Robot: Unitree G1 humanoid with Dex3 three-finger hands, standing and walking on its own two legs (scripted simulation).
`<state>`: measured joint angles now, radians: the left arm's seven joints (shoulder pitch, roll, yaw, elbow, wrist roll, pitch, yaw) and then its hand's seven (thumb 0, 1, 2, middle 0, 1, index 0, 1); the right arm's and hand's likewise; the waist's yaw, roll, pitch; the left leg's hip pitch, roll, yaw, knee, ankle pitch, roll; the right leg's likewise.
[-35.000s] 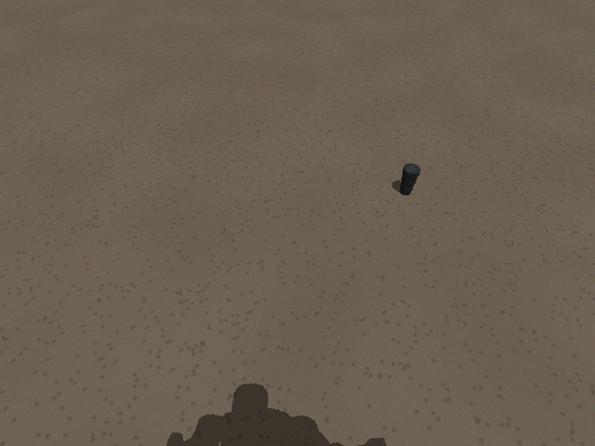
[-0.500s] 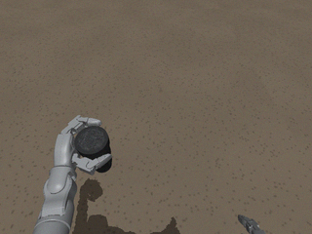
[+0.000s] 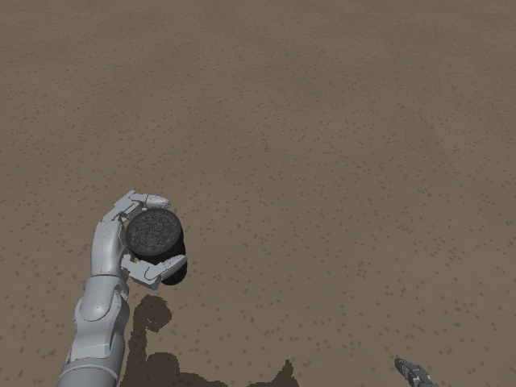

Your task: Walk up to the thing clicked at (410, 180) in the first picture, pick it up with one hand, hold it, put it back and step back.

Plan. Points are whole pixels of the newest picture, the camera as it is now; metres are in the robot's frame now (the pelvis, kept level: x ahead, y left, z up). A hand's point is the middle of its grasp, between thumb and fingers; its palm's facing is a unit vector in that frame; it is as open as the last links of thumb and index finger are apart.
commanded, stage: hold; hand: left
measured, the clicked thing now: (164, 253) +0.34 +0.17 +0.01
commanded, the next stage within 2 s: crouch in 0.32 s
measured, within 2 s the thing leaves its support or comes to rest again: neither
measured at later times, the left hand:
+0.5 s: hand (157, 238) +0.34 +0.17 +0.05, palm faces +0.07 -1.00 -0.01, open 10.7 cm
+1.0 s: hand (178, 270) +0.38 +0.18 -0.13, palm faces +0.09 -1.00 -0.02, open 10.6 cm
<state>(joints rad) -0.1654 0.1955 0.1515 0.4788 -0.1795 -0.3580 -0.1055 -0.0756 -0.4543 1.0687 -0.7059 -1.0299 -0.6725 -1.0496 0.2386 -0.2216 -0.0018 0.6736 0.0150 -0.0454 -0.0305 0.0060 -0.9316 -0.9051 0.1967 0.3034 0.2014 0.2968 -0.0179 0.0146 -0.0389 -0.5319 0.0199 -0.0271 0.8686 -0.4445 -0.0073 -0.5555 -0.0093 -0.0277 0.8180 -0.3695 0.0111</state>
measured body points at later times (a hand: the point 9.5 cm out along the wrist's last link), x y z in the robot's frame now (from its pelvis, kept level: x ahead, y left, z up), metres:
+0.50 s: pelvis +0.00 +0.00 +0.00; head +0.04 +0.01 +0.45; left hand +0.33 +0.22 +0.06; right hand +0.13 -0.25 -0.11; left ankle +0.00 +0.12 -0.70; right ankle +0.03 -0.13 -0.70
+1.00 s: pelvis -0.04 +0.00 -0.13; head +0.10 +0.02 +0.30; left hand +0.37 +0.23 -0.13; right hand +0.07 -0.27 -0.25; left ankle +0.00 +0.12 -0.70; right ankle +0.03 -0.13 -0.70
